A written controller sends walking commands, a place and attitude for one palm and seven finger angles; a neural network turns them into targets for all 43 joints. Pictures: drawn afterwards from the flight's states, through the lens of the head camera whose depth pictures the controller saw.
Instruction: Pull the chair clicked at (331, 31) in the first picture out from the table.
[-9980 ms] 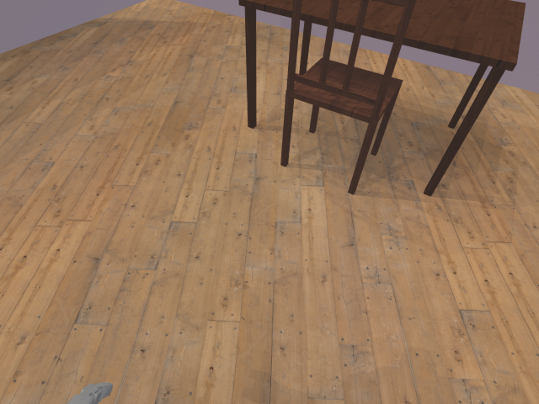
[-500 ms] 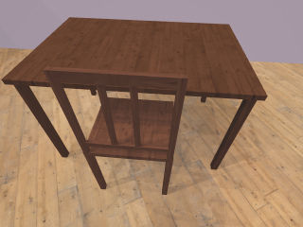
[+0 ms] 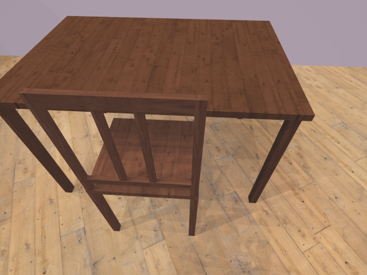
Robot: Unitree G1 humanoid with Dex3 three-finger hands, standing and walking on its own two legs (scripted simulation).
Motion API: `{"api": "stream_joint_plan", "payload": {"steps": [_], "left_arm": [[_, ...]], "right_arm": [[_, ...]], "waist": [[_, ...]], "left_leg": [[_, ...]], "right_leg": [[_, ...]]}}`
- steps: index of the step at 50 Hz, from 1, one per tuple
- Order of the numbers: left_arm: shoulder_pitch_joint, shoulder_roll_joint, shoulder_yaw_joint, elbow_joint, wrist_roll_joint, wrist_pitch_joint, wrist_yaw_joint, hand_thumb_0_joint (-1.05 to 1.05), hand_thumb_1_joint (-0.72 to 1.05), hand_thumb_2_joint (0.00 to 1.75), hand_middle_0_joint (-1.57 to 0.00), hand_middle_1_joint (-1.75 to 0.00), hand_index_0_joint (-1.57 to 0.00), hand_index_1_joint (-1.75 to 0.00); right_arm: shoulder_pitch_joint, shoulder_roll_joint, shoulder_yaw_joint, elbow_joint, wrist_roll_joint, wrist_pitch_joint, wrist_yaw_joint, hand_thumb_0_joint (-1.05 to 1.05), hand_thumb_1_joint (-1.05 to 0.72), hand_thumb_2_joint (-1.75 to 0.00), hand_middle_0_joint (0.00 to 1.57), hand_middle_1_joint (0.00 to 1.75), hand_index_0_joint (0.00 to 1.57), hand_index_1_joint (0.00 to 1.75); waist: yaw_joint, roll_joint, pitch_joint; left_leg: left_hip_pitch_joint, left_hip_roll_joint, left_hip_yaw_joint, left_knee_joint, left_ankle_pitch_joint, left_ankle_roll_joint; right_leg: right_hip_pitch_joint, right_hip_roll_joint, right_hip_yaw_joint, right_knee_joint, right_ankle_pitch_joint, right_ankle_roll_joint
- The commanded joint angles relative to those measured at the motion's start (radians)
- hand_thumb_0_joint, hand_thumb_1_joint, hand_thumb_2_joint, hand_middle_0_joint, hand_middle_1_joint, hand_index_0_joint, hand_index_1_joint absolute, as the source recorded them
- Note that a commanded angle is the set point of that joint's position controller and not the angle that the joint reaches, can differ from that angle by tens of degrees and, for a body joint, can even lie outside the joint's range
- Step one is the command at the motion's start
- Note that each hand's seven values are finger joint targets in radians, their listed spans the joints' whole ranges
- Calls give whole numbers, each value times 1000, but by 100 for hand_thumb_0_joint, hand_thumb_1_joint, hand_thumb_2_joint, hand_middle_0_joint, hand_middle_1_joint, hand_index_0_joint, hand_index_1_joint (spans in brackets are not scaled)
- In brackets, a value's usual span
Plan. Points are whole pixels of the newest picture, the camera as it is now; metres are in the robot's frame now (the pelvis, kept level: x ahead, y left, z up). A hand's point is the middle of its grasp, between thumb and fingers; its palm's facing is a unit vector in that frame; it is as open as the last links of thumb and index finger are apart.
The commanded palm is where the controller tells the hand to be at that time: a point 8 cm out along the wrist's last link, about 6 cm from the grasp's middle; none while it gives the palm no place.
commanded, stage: look again from close up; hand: left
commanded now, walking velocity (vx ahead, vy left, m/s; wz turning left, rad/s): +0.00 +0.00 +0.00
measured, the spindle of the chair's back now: (112, 150) +0.46 +0.24 -0.05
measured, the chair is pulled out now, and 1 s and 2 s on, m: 0.00 0.00 0.00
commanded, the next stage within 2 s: raise the hand toward the chair's back in 0.62 s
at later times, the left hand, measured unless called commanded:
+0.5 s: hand out of the picture +0.04 +0.16 -0.17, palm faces +0.01 -0.98 -0.20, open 7.4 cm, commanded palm none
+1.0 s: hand (122, 220) +0.24 +0.15 -0.02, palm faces +0.09 -1.00 -0.03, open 8.1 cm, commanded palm +0.14 +0.21 -0.07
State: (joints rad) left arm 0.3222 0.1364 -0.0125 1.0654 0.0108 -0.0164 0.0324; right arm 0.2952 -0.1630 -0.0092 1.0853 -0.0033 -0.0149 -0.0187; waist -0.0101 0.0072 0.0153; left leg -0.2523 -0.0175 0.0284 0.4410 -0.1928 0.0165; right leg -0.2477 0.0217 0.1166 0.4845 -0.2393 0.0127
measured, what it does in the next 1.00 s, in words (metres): stands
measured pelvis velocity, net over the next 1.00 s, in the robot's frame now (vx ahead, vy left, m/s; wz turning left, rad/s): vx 0.01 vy -0.02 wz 0.06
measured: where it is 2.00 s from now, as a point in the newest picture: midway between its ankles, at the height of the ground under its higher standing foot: outside the picture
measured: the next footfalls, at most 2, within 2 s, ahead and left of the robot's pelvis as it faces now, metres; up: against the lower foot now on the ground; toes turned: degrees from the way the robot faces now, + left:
none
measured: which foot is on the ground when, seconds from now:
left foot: down 0.00-1.00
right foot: down 0.00-1.00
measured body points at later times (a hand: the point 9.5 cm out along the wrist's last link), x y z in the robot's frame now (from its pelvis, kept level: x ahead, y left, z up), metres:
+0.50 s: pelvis +0.03 -0.01 +0.00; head +0.03 -0.01 +0.45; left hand +0.04 +0.21 -0.15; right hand +0.05 -0.24 -0.16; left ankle +0.03 +0.11 -0.74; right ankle +0.01 -0.13 -0.74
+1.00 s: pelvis +0.01 -0.02 -0.04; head +0.04 -0.01 +0.41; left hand +0.23 +0.21 -0.02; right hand +0.17 -0.28 -0.12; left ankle +0.03 +0.11 -0.74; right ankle +0.01 -0.13 -0.74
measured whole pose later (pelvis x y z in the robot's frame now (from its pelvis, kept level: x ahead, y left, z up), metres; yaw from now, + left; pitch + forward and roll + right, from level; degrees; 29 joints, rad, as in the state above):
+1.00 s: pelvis +0.01 -0.02 -0.04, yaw +4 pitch +10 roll +1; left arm 0.32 0.18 0.07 0.13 -0.18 -0.30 -0.08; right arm 0.23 -0.25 -0.05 0.72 0.01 -0.31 -0.02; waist -0.07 -0.01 -0.13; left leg -0.62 -0.03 -0.03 0.81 -0.36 -0.01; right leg -0.59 0.02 0.05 0.85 -0.43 -0.01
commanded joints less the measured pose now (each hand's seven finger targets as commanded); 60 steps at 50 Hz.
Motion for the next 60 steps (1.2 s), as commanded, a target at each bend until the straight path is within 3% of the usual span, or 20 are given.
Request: {"api": "stream_joint_plan", "payload": {"steps": [1, 20, 26, 35, 36, 37, 38, 39, 40, 41, 42, 43, 44, 46, 48, 50, 51, 53, 58, 60], "left_arm": [[63, 110, 21, -27, 0, -19, 8, 0, 90, 90, -20, -30, -20, -30], [39, 132, 19, -21, -1, -16, 8, 0, 90, 90, -20, -30, -20, -30], [35, 136, 17, -22, -1, -14, 7, 0, 90, 90, -20, -30, -20, -30], [51, 132, 17, -17, -2, -16, 9, 0, 90, 90, -20, -30, -20, -30], [-42, 256, 3, -73, -11, -29, 4, 0, 90, 90, -20, -30, -20, -30], [-611, 381, 183, -1389, -217, -161, 34, 0, 88, 89, -20, -30, -20, -30], [-232, 255, 96, -1207, -146, -106, 49, 0, 85, 88, -20, -29, -20, -29], [-153, 166, 83, -996, -147, -68, 75, 0, 83, 87, -19, -29, -19, -29], [12, 49, -3, -956, -153, -24, 73, 0, 81, 86, -19, -29, -19, -29], [44, 10, -1, -968, -164, -23, 55, 0, 78, 85, -19, -28, -19, -28], [-54, -5, -36, -1064, -173, -76, 32, 0, 76, 84, -19, -28, -19, -28], [-29, 57, 39, -1013, -155, -122, 19, 0, 74, 83, -18, -27, -18, -27], [5, 31, 18, -1003, -147, -174, -2, 0, 71, 82, -18, -27, -18, -27], [278, 50, 85, -911, -162, -247, -68, 0, 67, 80, -18, -26, -18, -26], [352, 70, 133, -951, -211, -353, -163, 0, 62, 78, -17, -26, -17, -26], [341, 107, 182, -992, -241, -469, -264, 0, 57, 76, -17, -25, -17, -25], [331, 166, 242, -1007, -245, -521, -306, 0, 55, 75, -16, -25, -16, -25], [297, 220, 280, -1060, -242, -569, -348, 0, 50, 73, -16, -24, -16, -24], [109, 190, 231, -1303, -292, -520, -326, 0, 39, 68, -15, -22, -15, -22], [18, 210, 212, -1455, -309, -543, -325, 0, 34, 66, -14, -21, -14, -21]], "right_arm": [[33, -86, -9, -39, 2, -20, -6, 0, -90, -90, 20, 30, 20, 30], [9, -100, -3, -22, 0, -19, -10, 0, -90, -90, 20, 30, 20, 30], [4, -99, -3, -17, 0, -15, -9, 0, -90, -90, 20, 30, 20, 30], [17, -101, 0, -5, 0, -23, -10, 0, -90, -90, 20, 30, 20, 30], [-51, -153, -15, -91, -21, -7, -7, 0, -90, -90, 20, 30, 20, 30], [-60, -270, -26, -402, 67, -145, -65, 0, -90, -90, 20, 30, 20, 30], [-55, -211, -27, -344, 51, -238, -96, 0, -90, -90, 20, 30, 20, 30], [-63, -215, -20, -280, 39, -263, -98, 0, -90, -90, 20, 30, 20, 30], [-55, -193, -21, -299, 51, -273, -84, 0, -90, -90, 20, 30, 20, 30], [-54, -204, -27, -319, 53, -283, -80, 0, -90, -90, 20, 30, 20, 30], [-65, -214, -27, -375, 42, -317, -72, 0, -90, -90, 20, 30, 20, 30], [-64, -219, -43, -390, 26, -340, -70, 0, -90, -90, 20, 30, 20, 30], [-83, -212, -54, -419, 11, -357, -55, 0, -90, -90, 20, 30, 20, 30], [-126, -189, -71, -496, 11, -365, -20, 0, -90, -90, 20, 30, 20, 30], [-157, -184, -83, -551, 12, -353, 11, 0, -90, -90, 20, 30, 20, 30], [-181, -185, -91, -599, 16, -343, 35, 0, -90, -90, 20, 30, 20, 30], [-182, -182, -96, -617, 24, -334, 45, 0, -90, -90, 20, 30, 20, 30], [-217, -185, -102, -669, 23, -310, 54, 0, -90, -90, 20, 30, 20, 30], [-173, -182, -87, -752, 31, -282, 19, 0, -90, -90, 20, 30, 20, 30], [-142, -189, -78, -752, 34, -295, -10, 0, -90, -90, 20, 30, 20, 30]], "waist": [[9, -48, 12], [9, -22, 15], [9, -33, 50], [11, -12, 4], [-23, 136, 86], [-110, 143, -220], [-45, 182, -212], [-41, 96, -155], [-70, 53, -72], [-96, -57, -14], [-108, -104, -22], [-97, -148, -63], [-83, -154, -115], [19, -126, -196], [60, -164, -261], [72, -114, -296], [92, -36, -301], [91, 28, -284], [23, 77, -294], [-3, 61, -344]], "left_leg": [[61, 89, -87, -63, 40, 13], [123, 103, -78, -67, 114, 7], [109, 102, -82, -85, 63, 6], [143, 109, -82, -77, 134, 7], [90, 36, -86, -87, 98, 23], [155, 6, -7, -23, 84, 24], [242, 22, 29, -30, 157, 21], [161, 35, 29, -27, 126, 10], [85, 36, -9, -10, 92, 22], [-4, 29, -34, 31, 43, 27], [-40, 25, -54, 84, 3, 30], [-87, 16, -63, 139, 1, 34], [-138, 8, -72, 197, -4, 24], [-235, -2, -59, 281, 37, 3], [-341, -2, -38, 375, 24, -15], [-438, -10, -25, 460, 8, -22], [-471, -14, -22, 502, 7, -28], [-531, -13, -7, 552, -57, -18], [-569, -9, -37, 618, -247, 6], [-547, -2, -55, 668, -202, 19]], "right_leg": [[-25, -86, 75, -108, 127, -51], [9, -85, 62, -117, 205, -48], [-6, -78, 64, -139, 141, -47], [24, -84, 52, -123, 197, -46], [-24, -21, -18, -48, -5, -74], [-41, -2, -130, -88, 72, -25], [2, 29, -132, -35, 90, -41], [-17, 14, -138, -39, 80, -35], [-65, 9, -159, -43, 72, -31], [-146, 17, -195, -10, 43, -23], [-205, 0, -195, 31, 10, -10], [-262, 5, -204, 73, -11, -8], [-316, 5, -207, 134, -37, -8], [-326, 4, -200, 236, -10, -27], [-349, -9, -177, 337, 39, -28], [-382, -18, -146, 426, 102, -31], [-397, -22, -120, 469, 125, -41], [-478, -11, -115, 519, 13, -52], [-606, 1, -76, 490, -291, -40], [-602, 5, -52, 488, -241, -36]]}}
